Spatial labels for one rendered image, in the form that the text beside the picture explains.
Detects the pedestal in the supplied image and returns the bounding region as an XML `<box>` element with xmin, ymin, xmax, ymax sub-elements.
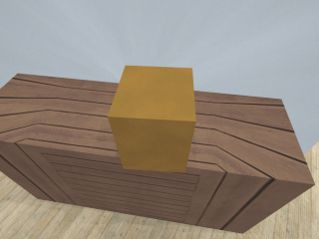
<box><xmin>0</xmin><ymin>73</ymin><xmax>315</xmax><ymax>234</ymax></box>

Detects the carton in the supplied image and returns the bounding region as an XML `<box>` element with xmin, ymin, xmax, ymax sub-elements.
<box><xmin>108</xmin><ymin>65</ymin><xmax>196</xmax><ymax>173</ymax></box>

